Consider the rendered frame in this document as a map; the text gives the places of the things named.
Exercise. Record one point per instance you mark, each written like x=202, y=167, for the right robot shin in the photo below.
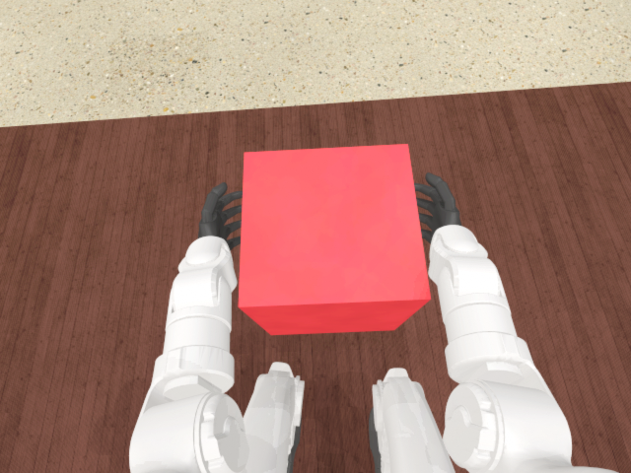
x=383, y=444

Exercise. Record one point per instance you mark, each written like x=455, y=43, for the robot left hand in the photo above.
x=214, y=219

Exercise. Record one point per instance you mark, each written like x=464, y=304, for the robot left upper arm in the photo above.
x=204, y=433

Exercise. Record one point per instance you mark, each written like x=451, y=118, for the robot right upper arm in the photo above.
x=493, y=427

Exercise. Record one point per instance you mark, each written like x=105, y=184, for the right robot forearm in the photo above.
x=483, y=343

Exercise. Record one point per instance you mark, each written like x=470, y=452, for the carton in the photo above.
x=331, y=240

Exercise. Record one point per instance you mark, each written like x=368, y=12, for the robot right hand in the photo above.
x=443, y=207

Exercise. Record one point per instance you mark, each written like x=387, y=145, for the right robot thigh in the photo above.
x=401, y=413

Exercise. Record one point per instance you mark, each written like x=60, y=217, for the left robot forearm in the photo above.
x=196, y=357

